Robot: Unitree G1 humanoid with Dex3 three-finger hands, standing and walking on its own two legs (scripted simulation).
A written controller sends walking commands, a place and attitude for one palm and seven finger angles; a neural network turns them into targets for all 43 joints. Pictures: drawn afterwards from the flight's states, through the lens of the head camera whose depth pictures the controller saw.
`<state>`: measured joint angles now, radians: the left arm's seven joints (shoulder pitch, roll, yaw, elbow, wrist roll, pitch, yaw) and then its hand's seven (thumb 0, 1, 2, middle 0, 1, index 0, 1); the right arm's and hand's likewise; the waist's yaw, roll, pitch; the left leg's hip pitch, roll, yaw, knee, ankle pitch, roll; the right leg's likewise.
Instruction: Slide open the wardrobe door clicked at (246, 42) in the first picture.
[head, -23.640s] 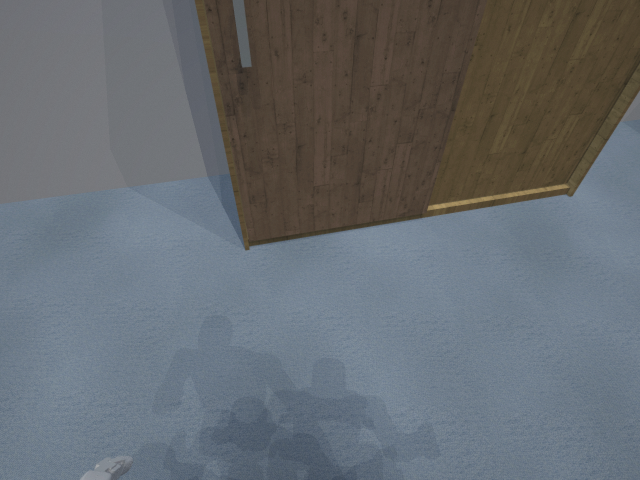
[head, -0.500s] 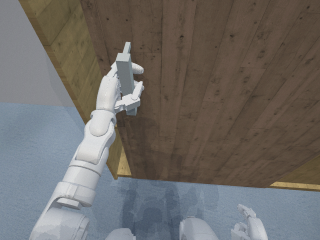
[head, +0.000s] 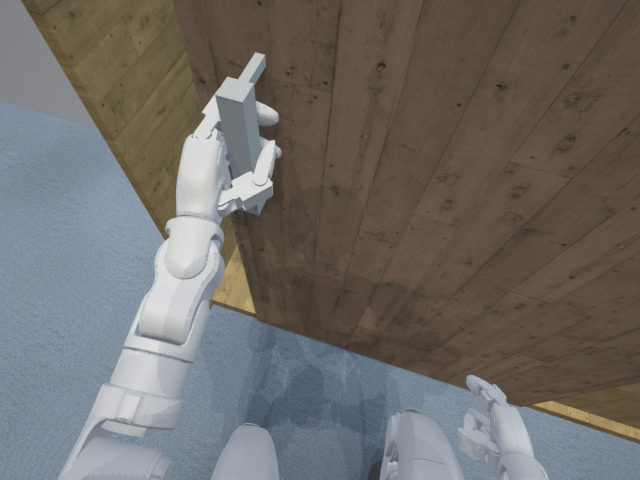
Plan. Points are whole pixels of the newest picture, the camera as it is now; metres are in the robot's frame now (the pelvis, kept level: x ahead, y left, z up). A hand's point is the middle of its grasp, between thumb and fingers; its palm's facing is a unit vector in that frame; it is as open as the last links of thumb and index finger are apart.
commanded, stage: step sideways, sliding the door along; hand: left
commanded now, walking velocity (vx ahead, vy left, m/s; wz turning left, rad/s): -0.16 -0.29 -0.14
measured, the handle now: (254, 142) +0.42 +0.17 +0.13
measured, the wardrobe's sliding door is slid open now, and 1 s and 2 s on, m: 0.16 0.48 0.48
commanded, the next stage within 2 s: stop walking and hold the door there in 1.44 s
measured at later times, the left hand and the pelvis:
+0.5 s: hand (439, 233) +0.35 -0.04 +0.13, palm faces +0.04 -1.00 -0.02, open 6.1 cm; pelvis +0.02 -0.15 +0.01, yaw +1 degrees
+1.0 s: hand (573, 272) +0.33 -0.17 +0.13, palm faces +0.10 -0.99 -0.05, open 6.2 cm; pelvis -0.02 -0.30 +0.01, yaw -3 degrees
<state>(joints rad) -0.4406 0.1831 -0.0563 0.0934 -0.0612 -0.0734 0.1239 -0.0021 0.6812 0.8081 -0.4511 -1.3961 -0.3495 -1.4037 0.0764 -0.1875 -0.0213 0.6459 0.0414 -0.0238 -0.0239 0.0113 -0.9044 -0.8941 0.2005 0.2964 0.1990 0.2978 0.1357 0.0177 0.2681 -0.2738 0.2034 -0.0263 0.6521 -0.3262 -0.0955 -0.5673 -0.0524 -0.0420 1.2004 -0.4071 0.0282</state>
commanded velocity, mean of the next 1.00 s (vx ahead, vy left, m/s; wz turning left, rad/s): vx -0.07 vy -0.29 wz -0.12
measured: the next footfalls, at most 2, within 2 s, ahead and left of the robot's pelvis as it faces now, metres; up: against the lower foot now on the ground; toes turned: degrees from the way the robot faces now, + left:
right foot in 0.16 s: +0.12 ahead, -0.26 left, +0.00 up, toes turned -4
left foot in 0.34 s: +0.07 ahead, +0.03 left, +0.00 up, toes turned +9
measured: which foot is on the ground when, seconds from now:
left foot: down 0.00-0.18, up 0.20-0.32, down 0.34-0.68, up 0.70-0.86, down 0.88-1.00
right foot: up 0.00-0.14, down 0.16-0.32, up 0.34-0.66, down 0.68-0.86, up 0.88-1.00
